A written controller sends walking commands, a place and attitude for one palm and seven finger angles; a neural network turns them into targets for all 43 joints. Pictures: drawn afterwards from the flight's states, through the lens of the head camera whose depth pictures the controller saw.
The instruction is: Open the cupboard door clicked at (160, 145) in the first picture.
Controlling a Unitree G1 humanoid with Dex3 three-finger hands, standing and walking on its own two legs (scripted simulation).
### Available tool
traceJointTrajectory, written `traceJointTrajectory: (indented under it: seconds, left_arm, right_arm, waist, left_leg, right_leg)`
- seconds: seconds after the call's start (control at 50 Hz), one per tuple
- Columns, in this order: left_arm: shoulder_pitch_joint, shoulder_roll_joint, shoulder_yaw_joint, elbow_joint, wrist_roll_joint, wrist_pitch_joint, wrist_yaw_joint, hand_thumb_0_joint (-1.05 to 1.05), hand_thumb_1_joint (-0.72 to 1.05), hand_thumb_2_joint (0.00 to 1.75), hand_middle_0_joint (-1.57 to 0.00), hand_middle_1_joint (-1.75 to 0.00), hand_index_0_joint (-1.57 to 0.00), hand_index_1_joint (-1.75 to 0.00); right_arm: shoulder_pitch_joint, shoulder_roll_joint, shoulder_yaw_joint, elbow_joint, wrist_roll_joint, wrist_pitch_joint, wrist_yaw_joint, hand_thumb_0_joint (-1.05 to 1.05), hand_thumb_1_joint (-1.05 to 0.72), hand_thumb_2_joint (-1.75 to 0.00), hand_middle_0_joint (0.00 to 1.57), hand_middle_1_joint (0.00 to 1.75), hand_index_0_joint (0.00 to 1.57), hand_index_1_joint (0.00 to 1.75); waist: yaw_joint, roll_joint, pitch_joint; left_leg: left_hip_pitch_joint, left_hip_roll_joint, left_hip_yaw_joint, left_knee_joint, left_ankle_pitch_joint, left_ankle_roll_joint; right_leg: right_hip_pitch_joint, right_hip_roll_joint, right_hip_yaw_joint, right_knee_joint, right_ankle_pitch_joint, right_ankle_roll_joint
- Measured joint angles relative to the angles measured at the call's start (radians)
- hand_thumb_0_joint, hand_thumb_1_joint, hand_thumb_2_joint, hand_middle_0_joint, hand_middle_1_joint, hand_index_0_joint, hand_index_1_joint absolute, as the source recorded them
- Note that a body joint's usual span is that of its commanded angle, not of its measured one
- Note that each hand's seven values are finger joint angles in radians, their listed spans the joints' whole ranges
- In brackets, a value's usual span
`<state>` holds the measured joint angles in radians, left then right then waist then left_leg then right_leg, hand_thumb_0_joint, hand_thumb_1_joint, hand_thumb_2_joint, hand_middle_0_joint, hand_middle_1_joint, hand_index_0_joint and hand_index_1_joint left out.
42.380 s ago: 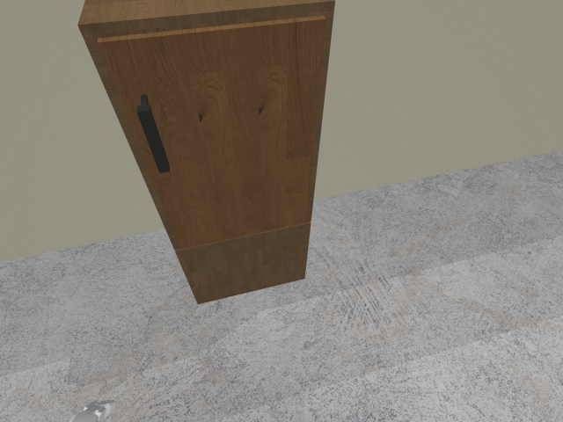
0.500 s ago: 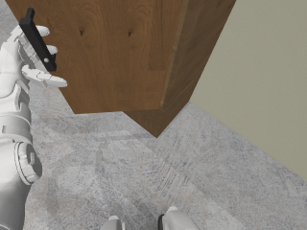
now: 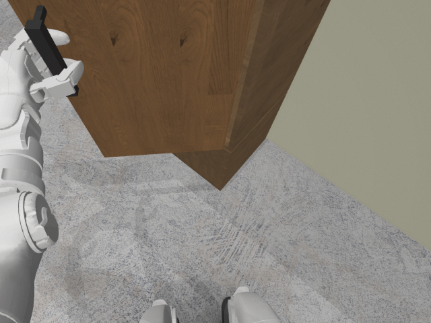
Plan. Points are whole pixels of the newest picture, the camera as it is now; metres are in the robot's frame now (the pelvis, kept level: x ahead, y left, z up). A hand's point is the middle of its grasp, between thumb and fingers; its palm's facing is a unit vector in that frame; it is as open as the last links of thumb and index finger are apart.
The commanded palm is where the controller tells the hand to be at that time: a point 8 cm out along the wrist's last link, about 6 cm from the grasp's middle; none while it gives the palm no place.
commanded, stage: close the thumb around the handle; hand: left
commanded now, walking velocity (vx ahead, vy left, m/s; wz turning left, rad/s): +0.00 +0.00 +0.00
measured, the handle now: (57, 55) +0.58 +0.23 +0.11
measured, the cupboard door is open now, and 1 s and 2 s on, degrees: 46 72 91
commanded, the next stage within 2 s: pull the door open along its arc in 0.18 s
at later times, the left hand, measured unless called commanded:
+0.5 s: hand (65, 77) +0.52 +0.21 +0.11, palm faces +0.00 -1.00 -0.02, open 5.8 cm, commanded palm +0.48 +0.26 +0.10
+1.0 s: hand (97, 147) +0.38 +0.14 +0.11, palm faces +0.25 -0.97 +0.05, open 6.1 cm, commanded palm +0.33 +0.21 +0.10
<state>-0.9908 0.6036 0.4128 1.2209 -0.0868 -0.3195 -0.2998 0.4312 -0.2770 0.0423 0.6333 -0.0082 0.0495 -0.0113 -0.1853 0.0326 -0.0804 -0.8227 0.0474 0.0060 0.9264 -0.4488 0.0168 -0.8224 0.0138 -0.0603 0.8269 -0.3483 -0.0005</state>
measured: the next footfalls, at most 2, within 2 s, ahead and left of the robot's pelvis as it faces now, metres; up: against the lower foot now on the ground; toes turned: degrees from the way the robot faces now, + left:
none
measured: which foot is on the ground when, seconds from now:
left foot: down 0.00-1.00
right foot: down 0.00-1.00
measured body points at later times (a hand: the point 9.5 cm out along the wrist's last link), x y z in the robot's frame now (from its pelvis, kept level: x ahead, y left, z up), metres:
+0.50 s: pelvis +0.01 +0.00 +0.00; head +0.13 +0.01 +0.44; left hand +0.52 +0.26 +0.11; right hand -0.01 -0.26 -0.10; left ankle -0.01 +0.10 -0.69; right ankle +0.02 -0.13 -0.69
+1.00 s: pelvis +0.01 -0.01 +0.02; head +0.06 -0.02 +0.47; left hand +0.36 +0.20 +0.11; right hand +0.16 -0.24 -0.08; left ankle -0.01 +0.10 -0.69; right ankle +0.02 -0.13 -0.69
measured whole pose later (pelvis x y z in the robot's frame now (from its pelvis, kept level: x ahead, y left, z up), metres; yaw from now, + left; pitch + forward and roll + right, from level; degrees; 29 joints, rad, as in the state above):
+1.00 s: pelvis +0.01 -0.01 +0.02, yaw +0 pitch +11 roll -1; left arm -0.22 0.08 0.17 0.31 -0.13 -0.18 0.16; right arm 0.25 -0.22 0.00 0.52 0.00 0.03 0.04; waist -0.03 0.05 -0.12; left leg -0.54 0.03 0.05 0.78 -0.42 0.01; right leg -0.59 0.00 -0.02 0.75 -0.35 0.00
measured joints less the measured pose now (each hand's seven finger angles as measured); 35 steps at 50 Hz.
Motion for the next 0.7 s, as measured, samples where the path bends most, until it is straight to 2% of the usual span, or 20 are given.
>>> traceJointTrajectory:
  seconds: [0.12, 0.32, 0.42, 0.56, 0.7]
  left_arm:
    - [-0.005, 0.006, 0.004, 0.006, -0.003, 0.005, -0.011, 0.01, 0.73, 0.82, -0.38, -1.33, -0.38, -1.34]
    - [-0.01, 0.024, 0.023, 0.007, 0.007, 0.01, -0.025, 0.01, 0.72, 0.82, -0.37, -1.34, -0.36, -1.35]
    - [0.026, 0.014, 0.031, -0.031, -0.001, 0.018, -0.026, 0.01, 0.72, 0.82, -0.37, -1.34, -0.36, -1.35]
    - [0.169, -0.045, 0.034, -0.152, -0.05, 0.022, -0.032, 0.01, 0.73, 0.79, -0.36, -1.34, -0.35, -1.35]
    - [0.396, -0.15, -0.005, -0.381, -0.114, 0.044, -0.04, 0.0, 0.71, 0.76, -0.36, -1.34, -0.35, -1.34]
  right_arm:
    - [-0.001, -0.004, 0.001, -0.003, 0.001, 0.0, -0.002, 0.0, -0.91, -0.9, 0.2, 0.3, 0.2, 0.3]
    - [-0.003, -0.005, 0.003, -0.017, 0.001, 0.006, -0.003, 0.0, -0.91, -0.9, 0.2, 0.3, 0.2, 0.3]
    - [0.004, -0.004, -0.001, -0.027, 0.001, 0.013, 0.0, 0.0, -0.91, -0.9, 0.2, 0.3, 0.2, 0.3]
    - [0.013, -0.001, -0.009, -0.045, 0.013, 0.032, 0.011, 0.0, -0.91, -0.9, 0.2, 0.3, 0.2, 0.3]
    - [-0.007, 0.003, -0.023, -0.082, 0.034, 0.037, 0.019, 0.01, -0.91, -0.9, 0.2, 0.3, 0.2, 0.3]
  waist:
    - [-0.003, 0.0, 0.0]
    - [-0.01, -0.002, -0.002]
    - [-0.005, 0.002, -0.009]
    - [0.018, 0.007, -0.03]
    - [0.054, 0.01, -0.054]
  left_leg:
    - [-0.002, 0.002, 0.0, 0.0, -0.002, 0.0]
    - [-0.007, 0.006, 0.003, 0.001, -0.005, -0.001]
    - [0.001, 0.008, 0.011, -0.007, -0.007, -0.001]
    - [0.056, 0.012, 0.031, -0.037, -0.011, 0.002]
    - [0.141, 0.009, 0.048, -0.083, -0.008, 0.003]
  right_leg:
    - [-0.003, 0.002, 0.001, -0.001, -0.001, 0.0]
    - [-0.009, 0.006, 0.003, -0.002, -0.002, -0.001]
    - [-0.005, 0.008, 0.011, -0.007, -0.001, 0.0]
    - [0.038, 0.014, 0.032, -0.028, -0.002, 0.002]
    - [0.111, 0.013, 0.048, -0.06, -0.003, 0.004]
